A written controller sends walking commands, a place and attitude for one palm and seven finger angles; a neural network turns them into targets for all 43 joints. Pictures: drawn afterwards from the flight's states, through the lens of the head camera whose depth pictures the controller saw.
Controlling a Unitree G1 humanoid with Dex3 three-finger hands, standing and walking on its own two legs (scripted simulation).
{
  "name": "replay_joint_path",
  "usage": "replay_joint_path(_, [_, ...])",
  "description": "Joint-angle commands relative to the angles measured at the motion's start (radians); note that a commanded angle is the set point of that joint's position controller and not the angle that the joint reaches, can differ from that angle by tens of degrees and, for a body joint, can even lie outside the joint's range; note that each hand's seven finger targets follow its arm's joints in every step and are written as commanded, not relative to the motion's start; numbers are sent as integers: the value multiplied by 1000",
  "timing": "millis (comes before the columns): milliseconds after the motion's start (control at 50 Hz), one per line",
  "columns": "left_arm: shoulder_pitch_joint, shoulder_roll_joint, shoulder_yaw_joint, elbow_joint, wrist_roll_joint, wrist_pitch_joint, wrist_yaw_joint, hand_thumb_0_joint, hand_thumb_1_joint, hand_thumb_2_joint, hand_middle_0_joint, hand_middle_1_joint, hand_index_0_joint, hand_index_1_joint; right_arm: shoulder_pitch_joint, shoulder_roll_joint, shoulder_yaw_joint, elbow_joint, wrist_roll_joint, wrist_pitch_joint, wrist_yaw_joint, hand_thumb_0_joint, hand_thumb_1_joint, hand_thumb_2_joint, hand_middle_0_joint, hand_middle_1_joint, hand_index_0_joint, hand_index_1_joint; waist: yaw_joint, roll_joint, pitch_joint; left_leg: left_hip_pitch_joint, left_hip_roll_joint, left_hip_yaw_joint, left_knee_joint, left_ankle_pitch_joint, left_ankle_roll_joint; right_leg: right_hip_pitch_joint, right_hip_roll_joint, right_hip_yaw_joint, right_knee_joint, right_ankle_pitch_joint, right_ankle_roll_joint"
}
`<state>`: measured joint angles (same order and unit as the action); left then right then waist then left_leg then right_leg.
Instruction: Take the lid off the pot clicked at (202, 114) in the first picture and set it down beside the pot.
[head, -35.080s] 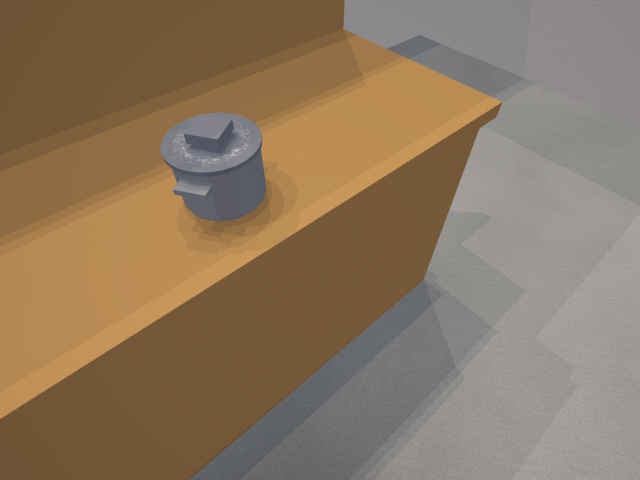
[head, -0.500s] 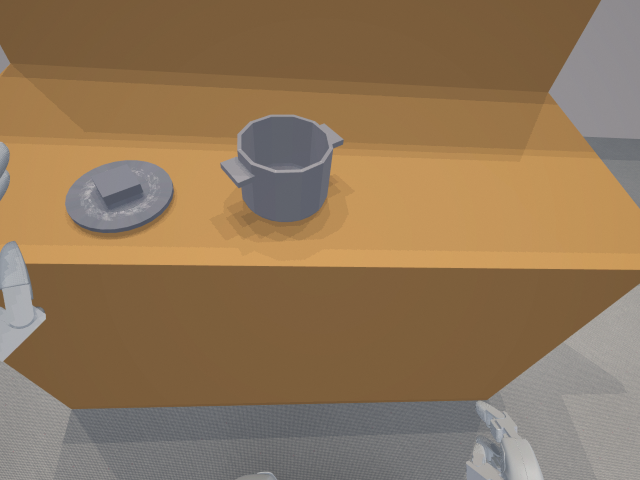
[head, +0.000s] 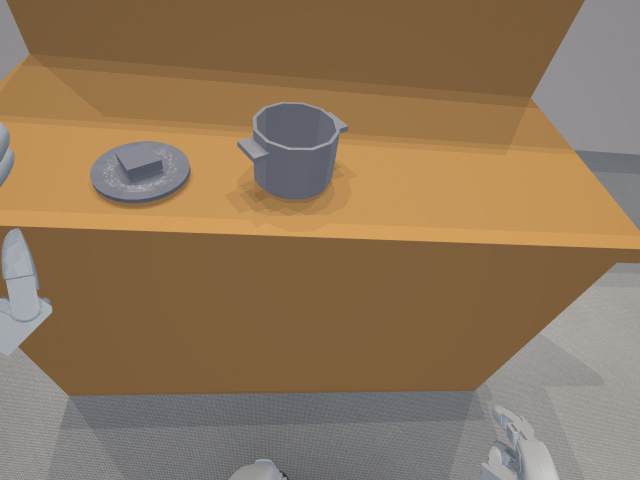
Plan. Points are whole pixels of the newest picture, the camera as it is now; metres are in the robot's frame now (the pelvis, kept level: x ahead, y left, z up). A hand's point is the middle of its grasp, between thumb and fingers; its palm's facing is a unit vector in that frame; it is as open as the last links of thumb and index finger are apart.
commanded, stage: step back with the hand held close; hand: left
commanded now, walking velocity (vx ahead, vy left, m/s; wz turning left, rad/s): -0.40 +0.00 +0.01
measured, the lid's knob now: (139, 160) +0.57 +0.33 +0.05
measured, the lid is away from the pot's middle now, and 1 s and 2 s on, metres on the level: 0.26 0.26 0.26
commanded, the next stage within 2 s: stop stepping back and stand still in 0.22 s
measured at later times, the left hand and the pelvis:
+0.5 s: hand out of the picture +0.10 +0.29 +0.22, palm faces +0.23 -0.93 -0.30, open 7.4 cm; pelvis -0.14 +0.08 -0.01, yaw -8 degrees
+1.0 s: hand out of the picture -0.03 +0.40 +0.23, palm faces +0.20 -0.93 -0.32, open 7.4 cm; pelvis -0.26 +0.20 +0.02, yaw -8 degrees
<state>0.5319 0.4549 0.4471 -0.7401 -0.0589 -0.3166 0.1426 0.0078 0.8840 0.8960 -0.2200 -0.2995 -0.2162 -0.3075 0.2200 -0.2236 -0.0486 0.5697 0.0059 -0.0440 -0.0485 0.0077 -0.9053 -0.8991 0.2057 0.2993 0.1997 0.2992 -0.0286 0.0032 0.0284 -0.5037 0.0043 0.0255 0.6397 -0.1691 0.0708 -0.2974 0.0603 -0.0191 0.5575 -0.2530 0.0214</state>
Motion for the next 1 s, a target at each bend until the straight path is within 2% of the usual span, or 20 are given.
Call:
replay_joint_path(0, [-77,191,151,-210,3,-54,17,0,900,900,-200,-300,-200,-300,-115,-129,-30,-177,-20,-95,-18,0,-900,-900,200,300,200,300,3,327,-109,-172,352,-471,-638,-630,37,139,80,59,455,-268,-29])
replay_joint_path(180, [-43,150,92,-188,-23,-15,6,0,900,900,-200,-300,-200,-300,-38,-80,-38,-87,-51,-101,29,0,-900,-900,200,300,200,300,24,217,-254,244,226,-167,-467,-286,-136,157,11,-20,-159,-229,-101])
replay_joint_path(260, [-203,246,115,-217,-4,-58,7,0,900,900,-200,-300,-200,-300,-78,-44,5,-73,-35,-103,-3,0,-900,-900,200,300,200,300,-6,-139,-151,350,-10,10,319,-203,-121,-217,-375,141,-381,223,-182])
replay_joint_path(280, [-224,191,76,-133,-9,-35,-16,0,900,900,-200,-300,-200,-300,-88,-55,-10,-74,-14,-101,-5,0,-900,-900,200,300,200,300,-15,-272,-104,330,-3,-64,439,-213,-112,-343,-372,99,-368,-8,-180])
replay_joint_path(300, [-207,-125,-326,750,63,167,-112,0,900,900,-200,-300,-200,-300,34,-220,-95,188,-1,-124,55,0,-900,-900,200,300,200,300,-130,-140,-75,182,114,-177,546,-178,-100,-303,-429,71,-190,139,-147])
replay_joint_path(320, [-470,233,73,-272,-6,28,-70,0,900,900,-200,-300,-200,-300,-135,-61,-45,-134,35,-79,34,0,-900,-900,200,300,200,300,-11,-216,0,354,-4,-99,494,-245,-114,-452,-276,20,-245,-93,-149])
replay_joint_path(340, [-334,243,107,-155,-15,2,-55,0,900,900,-200,-300,-200,-300,-159,-80,8,-134,22,-87,0,0,-900,-900,200,300,200,300,-34,-209,134,212,53,-142,210,-259,-80,-394,-268,10,-164,-96,-126])
replay_joint_path(380, [-153,162,116,-166,-41,18,-47,0,900,900,-200,-300,-200,-300,-136,-111,23,-167,23,-93,-3,0,-900,-900,200,300,200,300,-15,351,78,83,194,-421,-400,-305,-11,-225,-1,-22,270,-269,-31])
replay_joint_path(420, [-190,249,203,-300,-47,-12,-33,0,900,900,-200,-300,-200,-300,-103,-65,12,-138,-4,-142,24,0,-900,-900,200,300,200,300,5,345,-84,86,266,-665,-584,-636,-58,-202,54,132,590,-319,-28])
replay_joint_path(560, [182,185,165,-359,-19,78,-9,0,900,900,-200,-300,-200,-300,-86,-42,-11,-134,-17,-114,62,0,-900,-900,200,300,200,300,66,287,-258,48,96,-92,-556,-402,-244,275,117,-144,165,-290,-81])
replay_joint_path(580, [174,208,181,-336,-9,78,-6,0,900,900,-200,-300,-200,-300,-88,-41,-10,-135,-17,-111,54,0,-900,-900,200,300,200,300,80,234,-254,2,51,-12,-358,-278,-266,386,88,-148,-14,-324,-121])
replay_joint_path(620, [24,174,108,-316,12,76,-32,0,900,900,-200,-300,-200,-300,-24,-72,-38,-93,33,-85,40,0,-900,-900,200,300,200,300,30,-394,-151,167,-81,26,822,-374,-148,-88,-286,66,-286,53,-253])
replay_joint_path(640, [-121,248,194,-309,2,91,-35,0,900,900,-200,-300,-200,-300,-50,-103,-28,-94,41,-75,30,0,-900,-900,200,300,200,300,-20,-274,-85,-1,-31,-130,1202,-374,-74,-270,-380,88,-196,126,-296])
replay_joint_path(680, [-307,307,236,79,-8,103,-11,0,900,900,-200,-300,-200,-300,-61,-33,40,-134,-33,-60,35,0,-900,-900,200,300,200,300,-46,-74,-16,-203,99,-79,888,-271,-55,-136,-404,235,-291,-344,-51])
replay_joint_path(700, [-492,254,136,-33,10,97,-29,0,900,900,-200,-300,-200,-300,-106,-78,-19,-133,21,-49,30,0,-900,-900,200,300,200,300,-36,-290,68,-99,108,-81,757,-290,-68,-305,-395,333,-396,-647,-205])
replay_joint_path(760, [-393,136,39,11,20,91,-16,0,900,900,-200,-300,-200,-300,-129,-64,9,-91,20,-76,-15,0,-900,-900,200,300,200,300,-38,107,77,256,79,20,-4,-383,-21,-284,-274,76,-33,-494,-191])
replay_joint_path(780, [-352,105,14,-65,4,71,-17,0,900,900,-200,-300,-200,-300,-106,-70,21,-100,25,-98,-12,0,-900,-900,200,300,200,300,-38,354,40,348,81,-52,-291,-405,-18,-286,-113,-79,286,-399,-128])
replay_joint_path(800, [-350,108,4,-224,-7,30,-20,0,900,900,-200,-300,-200,-300,-121,-100,11,-147,17,-125,2,0,-900,-900,200,300,200,300,-17,625,55,473,313,-506,-400,-311,16,-538,5,-113,604,-438,-50])
replay_joint_path(860, [-210,224,136,-350,-29,19,-52,0,900,900,-200,-300,-200,-300,-125,-76,-21,-141,-8,-148,69,0,-900,-900,200,300,200,300,-2,178,31,212,399,-776,-482,-338,61,-509,-45,139,873,-211,-31])
replay_joint_path(980, [13,174,155,-344,6,39,-8,0,900,900,-200,-300,-200,-300,-68,-31,-12,-72,-17,-115,62,0,-900,-900,200,300,200,300,20,308,-94,188,230,-179,-500,-447,-37,-189,-17,-61,433,-17,-36])
